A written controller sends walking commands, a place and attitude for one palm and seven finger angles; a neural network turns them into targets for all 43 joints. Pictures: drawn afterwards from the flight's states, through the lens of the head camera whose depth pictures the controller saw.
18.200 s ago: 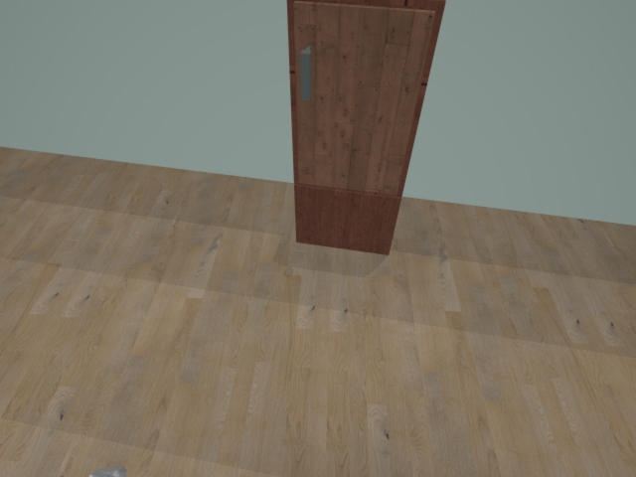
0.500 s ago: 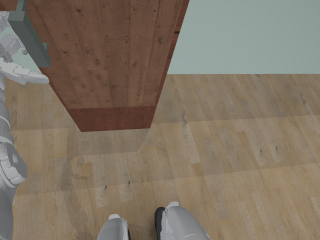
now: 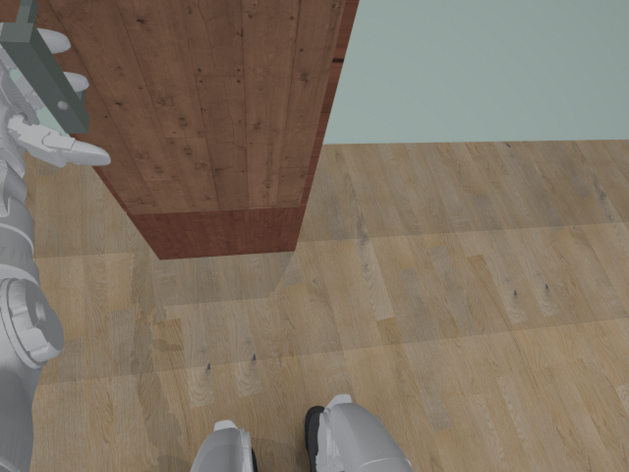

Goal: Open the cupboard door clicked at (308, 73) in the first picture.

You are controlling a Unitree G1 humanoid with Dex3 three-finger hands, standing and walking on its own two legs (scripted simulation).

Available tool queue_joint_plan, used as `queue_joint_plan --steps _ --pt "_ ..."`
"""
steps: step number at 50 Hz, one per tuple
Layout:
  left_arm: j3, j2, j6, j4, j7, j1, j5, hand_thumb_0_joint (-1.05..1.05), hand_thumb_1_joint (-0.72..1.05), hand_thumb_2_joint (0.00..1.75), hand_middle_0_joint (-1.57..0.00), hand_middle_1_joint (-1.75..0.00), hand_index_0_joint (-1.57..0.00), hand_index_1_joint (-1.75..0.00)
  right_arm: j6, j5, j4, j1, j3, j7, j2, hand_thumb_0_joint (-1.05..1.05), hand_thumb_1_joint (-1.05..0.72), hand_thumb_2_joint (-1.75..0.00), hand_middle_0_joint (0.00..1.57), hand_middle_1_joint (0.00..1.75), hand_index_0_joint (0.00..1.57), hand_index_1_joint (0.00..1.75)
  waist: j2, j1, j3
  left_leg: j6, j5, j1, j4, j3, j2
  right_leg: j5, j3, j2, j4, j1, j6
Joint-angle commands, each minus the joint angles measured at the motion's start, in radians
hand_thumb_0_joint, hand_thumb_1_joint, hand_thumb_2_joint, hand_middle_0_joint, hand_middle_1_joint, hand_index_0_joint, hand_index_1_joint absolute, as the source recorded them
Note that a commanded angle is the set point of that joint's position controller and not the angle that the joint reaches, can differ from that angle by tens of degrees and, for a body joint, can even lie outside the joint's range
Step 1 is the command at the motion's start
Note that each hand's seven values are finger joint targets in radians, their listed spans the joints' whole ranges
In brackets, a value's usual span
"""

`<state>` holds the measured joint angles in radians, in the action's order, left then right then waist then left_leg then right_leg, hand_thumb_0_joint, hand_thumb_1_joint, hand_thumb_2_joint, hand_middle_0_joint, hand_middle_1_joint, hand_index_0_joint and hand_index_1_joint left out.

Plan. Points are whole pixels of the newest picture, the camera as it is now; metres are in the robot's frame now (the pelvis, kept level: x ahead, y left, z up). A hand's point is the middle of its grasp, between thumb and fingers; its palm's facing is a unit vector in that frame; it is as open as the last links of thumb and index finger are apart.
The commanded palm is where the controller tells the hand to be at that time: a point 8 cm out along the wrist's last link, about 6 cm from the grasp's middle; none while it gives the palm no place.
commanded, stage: slide the fingers in behind the handle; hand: left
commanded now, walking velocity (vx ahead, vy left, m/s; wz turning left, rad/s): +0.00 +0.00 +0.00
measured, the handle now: (54, 70) +0.58 +0.24 +0.07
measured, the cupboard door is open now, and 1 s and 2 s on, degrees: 0 0 44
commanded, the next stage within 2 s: close the thumb around the handle in 0.14 s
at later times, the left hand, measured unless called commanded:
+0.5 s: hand (66, 102) +0.53 +0.22 +0.07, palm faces -0.01 -1.00 -0.02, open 12.1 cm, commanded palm +0.51 +0.26 +0.07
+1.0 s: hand (69, 106) +0.52 +0.22 +0.07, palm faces -0.01 -1.00 -0.02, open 6.0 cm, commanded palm +0.51 +0.26 +0.07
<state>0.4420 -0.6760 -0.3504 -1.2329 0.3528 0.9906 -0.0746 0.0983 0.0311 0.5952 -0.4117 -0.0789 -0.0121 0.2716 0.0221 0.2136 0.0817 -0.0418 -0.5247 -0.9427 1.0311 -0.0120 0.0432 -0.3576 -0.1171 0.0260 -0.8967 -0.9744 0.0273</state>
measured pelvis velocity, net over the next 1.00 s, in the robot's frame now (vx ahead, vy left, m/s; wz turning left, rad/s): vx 0.00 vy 0.01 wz -0.01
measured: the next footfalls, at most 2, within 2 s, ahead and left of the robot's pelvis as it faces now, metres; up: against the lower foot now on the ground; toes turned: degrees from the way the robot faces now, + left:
none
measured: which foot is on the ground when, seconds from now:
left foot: down 0.00-1.00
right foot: down 0.00-1.00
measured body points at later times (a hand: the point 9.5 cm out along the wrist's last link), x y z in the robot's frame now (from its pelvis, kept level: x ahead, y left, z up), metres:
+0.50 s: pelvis +0.00 +0.00 +0.00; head +0.16 +0.03 +0.42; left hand +0.52 +0.28 +0.08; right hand -0.03 -0.26 -0.10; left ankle -0.03 +0.08 -0.67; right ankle +0.03 -0.11 -0.67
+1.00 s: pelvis +0.00 +0.01 +0.00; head +0.15 +0.03 +0.42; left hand +0.52 +0.28 +0.08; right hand -0.02 -0.26 -0.10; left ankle -0.03 +0.08 -0.67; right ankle +0.03 -0.11 -0.67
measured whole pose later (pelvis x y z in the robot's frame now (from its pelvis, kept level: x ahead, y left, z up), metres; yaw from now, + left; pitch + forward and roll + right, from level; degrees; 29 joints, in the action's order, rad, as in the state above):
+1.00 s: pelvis +0.00 +0.01 +0.00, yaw -1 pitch +24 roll -4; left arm 0.46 -0.64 -0.36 -1.21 0.34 0.95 -0.08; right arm 0.10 0.03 0.59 -0.42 -0.07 -0.01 0.28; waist 0.03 0.21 0.09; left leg -0.05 -0.52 -0.92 1.02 -0.03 0.04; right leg -0.35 -0.10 0.03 -0.89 -0.96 0.02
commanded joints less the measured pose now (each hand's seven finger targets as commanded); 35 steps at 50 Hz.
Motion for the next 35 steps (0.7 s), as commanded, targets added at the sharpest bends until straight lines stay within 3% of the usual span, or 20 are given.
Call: queue_joint_plan --steps 1,4,6,9,11,12,14,17,19,21,22,24,26,27,29,32,34,35 --pt "0.025 -0.260 -0.072 0.238 0.017 0.473 -0.024 0.00 -0.50 0.30 -0.30 -1.20 -0.30 -1.20 -0.013 -0.001 -0.024 -0.218 0.075 0.021 0.203 0.00 -0.90 -0.90 0.20 0.30 0.20 0.30 0.218 0.018 0.544 0.022 0.546 0.314 -0.102 0.074 -0.007 0.360 0.085 0.035 0.038 0.311 0.002" --pt "0.035 -0.264 -0.071 0.233 0.015 0.435 -0.026 0.00 -0.50 0.30 -0.30 -1.20 -0.30 -1.20 -0.015 -0.002 -0.026 -0.218 0.077 0.020 0.202 0.00 -0.90 -0.90 0.20 0.30 0.20 0.30 0.186 0.015 0.534 0.021 0.561 0.311 -0.103 0.073 -0.005 0.377 0.084 0.035 0.042 0.325 0.000" --pt "0.037 -0.270 -0.078 0.253 0.013 0.448 -0.026 0.00 -0.50 0.30 -0.30 -1.20 -0.30 -1.20 -0.014 0.000 -0.025 -0.219 0.077 0.020 0.203 0.00 -0.90 -0.90 0.20 0.30 0.20 0.30 0.222 0.011 0.550 0.024 0.576 0.329 -0.100 0.074 -0.004 0.377 0.085 0.035 0.037 0.309 0.001" --pt "0.038 -0.261 -0.068 0.231 0.007 0.419 -0.026 0.00 -0.50 0.30 -0.30 -1.20 -0.30 -1.20 -0.011 -0.003 -0.031 -0.218 0.078 0.018 0.204 0.00 -0.90 -0.90 0.20 0.30 0.20 0.30 0.177 0.010 0.515 0.019 0.540 0.293 -0.111 0.069 -0.007 0.364 0.084 0.035 0.045 0.329 -0.002" --pt "0.051 -0.289 -0.070 0.234 0.004 0.430 -0.020 0.00 -0.50 0.30 -0.30 -1.20 -0.30 -1.20 -0.011 -0.002 -0.028 -0.219 0.077 0.021 0.204 0.00 -0.90 -0.90 0.20 0.30 0.20 0.30 0.195 0.009 0.526 0.020 0.555 0.299 -0.108 0.069 -0.006 0.381 0.086 0.034 0.041 0.329 0.000" --pt "0.042 -0.277 -0.074 0.255 0.004 0.434 -0.020 0.00 -0.50 0.30 -0.30 -1.20 -0.30 -1.20 -0.010 -0.002 -0.031 -0.220 0.079 0.019 0.203 0.00 -0.90 -0.90 0.20 0.30 0.20 0.30 0.197 0.008 0.535 0.021 0.561 0.310 -0.110 0.071 -0.007 0.382 0.086 0.034 0.042 0.334 -0.001" --pt "0.060 -0.292 -0.072 0.240 0.006 0.391 -0.020 0.00 -0.39 0.35 -0.31 -1.21 -0.31 -1.21 -0.010 -0.004 -0.036 -0.216 0.079 0.018 0.205 0.00 -0.90 -0.90 0.20 0.30 0.20 0.30 0.198 -0.008 0.534 0.023 0.553 0.304 -0.112 0.066 -0.007 0.373 0.086 0.034 0.044 0.341 0.001" --pt "0.030 -0.260 -0.065 0.206 0.008 0.409 -0.020 0.00 -0.22 0.42 -0.32 -1.23 -0.32 -1.23 -0.008 -0.005 -0.030 -0.216 0.076 0.022 0.204 0.00 -0.90 -0.90 0.20 0.30 0.20 0.30 0.186 0.012 0.484 0.021 0.534 0.294 -0.115 0.070 -0.006 0.349 0.082 0.034 0.047 0.305 -0.002" --pt "0.039 -0.267 -0.066 0.225 0.006 0.406 -0.023 0.00 -0.11 0.47 -0.33 -1.24 -0.33 -1.24 -0.010 -0.003 -0.036 -0.217 0.079 0.022 0.206 0.00 -0.90 -0.90 0.20 0.30 0.20 0.30 0.179 0.007 0.507 0.020 0.533 0.301 -0.118 0.069 -0.007 0.352 0.083 0.033 0.047 0.320 -0.002" --pt "0.037 -0.270 -0.074 0.236 0.005 0.432 -0.021 0.00 0.00 0.52 -0.34 -1.25 -0.34 -1.25 -0.011 -0.001 -0.031 -0.220 0.078 0.023 0.205 0.00 -0.90 -0.90 0.20 0.30 0.20 0.30 0.216 0.006 0.527 0.030 0.575 0.333 -0.113 0.079 -0.003 0.356 0.078 0.033 0.037 0.294 0.000" --pt "0.034 -0.253 -0.070 0.211 0.004 0.409 -0.023 0.00 0.06 0.54 -0.34 -1.26 -0.34 -1.26 -0.010 -0.001 -0.030 -0.222 0.080 0.022 0.205 0.00 -0.90 -0.90 0.20 0.30 0.20 0.30 0.191 0.009 0.506 0.031 0.573 0.334 -0.115 0.081 -0.002 0.348 0.074 0.034 0.042 0.286 -0.001" --pt "0.035 -0.248 -0.071 0.227 0.001 0.389 -0.024 0.00 0.17 0.59 -0.35 -1.27 -0.35 -1.27 -0.009 -0.001 -0.036 -0.219 0.081 0.019 0.206 0.00 -0.90 -0.90 0.20 0.30 0.20 0.30 0.198 -0.002 0.522 0.030 0.579 0.333 -0.115 0.076 -0.004 0.354 0.077 0.033 0.042 0.298 -0.001" --pt "0.026 -0.239 -0.070 0.217 -0.003 0.416 -0.023 0.00 0.28 0.64 -0.36 -1.28 -0.36 -1.28 -0.009 0.000 -0.030 -0.223 0.080 0.020 0.206 0.00 -0.90 -0.90 0.20 0.30 0.20 0.30 0.188 0.012 0.517 0.031 0.586 0.338 -0.110 0.081 -0.001 0.353 0.074 0.035 0.038 0.274 -0.003" --pt "0.052 -0.270 -0.069 0.214 -0.007 0.416 -0.023 0.00 0.34 0.66 -0.36 -1.29 -0.36 -1.29 -0.008 0.001 -0.029 -0.223 0.081 0.021 0.208 0.00 -0.90 -0.90 0.20 0.30 0.20 0.30 0.172 0.008 0.509 0.029 0.564 0.315 -0.110 0.078 -0.001 0.351 0.076 0.034 0.039 0.293 -0.003" --pt "0.044 -0.271 -0.065 0.205 -0.007 0.406 -0.015 0.00 0.45 0.71 -0.37 -1.30 -0.37 -1.30 -0.008 -0.001 -0.036 -0.218 0.077 0.021 0.207 0.00 -0.90 -0.90 0.20 0.30 0.20 0.30 0.166 0.008 0.490 0.024 0.541 0.286 -0.114 0.071 -0.006 0.355 0.082 0.032 0.042 0.309 -0.003" --pt "0.048 -0.262 -0.087 0.276 -0.009 0.403 -0.019 0.00 0.62 0.78 -0.38 -1.32 -0.38 -1.32 -0.008 0.002 -0.040 -0.222 0.083 0.018 0.203 0.00 -0.90 -0.90 0.20 0.30 0.20 0.30 0.227 -0.009 0.578 0.039 0.647 0.380 -0.107 0.080 -0.001 0.387 0.076 0.033 0.031 0.302 0.000" --pt "0.057 -0.269 -0.080 0.241 -0.007 0.385 -0.026 0.00 0.73 0.83 -0.39 -1.33 -0.39 -1.33 -0.006 0.000 -0.039 -0.217 0.081 0.018 0.205 0.00 -0.90 -0.90 0.20 0.30 0.20 0.30 0.165 -0.003 0.529 0.031 0.606 0.330 -0.110 0.074 0.000 0.387 0.078 0.036 0.038 0.323 -0.003" --pt "0.060 -0.268 -0.083 0.247 -0.005 0.379 -0.029 0.00 0.79 0.85 -0.39 -1.34 -0.39 -1.34 -0.006 -0.001 -0.042 -0.217 0.081 0.020 0.205 0.00 -0.90 -0.90 0.20 0.30 0.20 0.30 0.185 -0.008 0.523 0.031 0.613 0.333 -0.111 0.076 -0.002 0.387 0.078 0.036 0.037 0.317 0.001"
